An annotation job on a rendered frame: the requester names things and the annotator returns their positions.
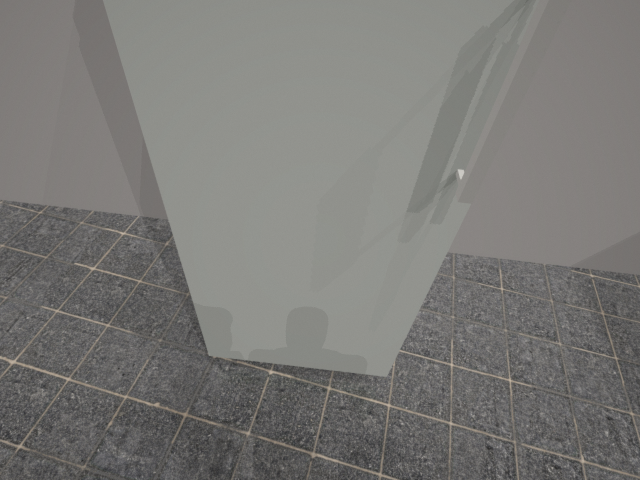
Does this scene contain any handle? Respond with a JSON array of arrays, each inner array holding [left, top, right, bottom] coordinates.
[[456, 0, 572, 204]]

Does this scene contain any fridge door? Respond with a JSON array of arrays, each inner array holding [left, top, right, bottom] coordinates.
[[103, 0, 539, 377]]

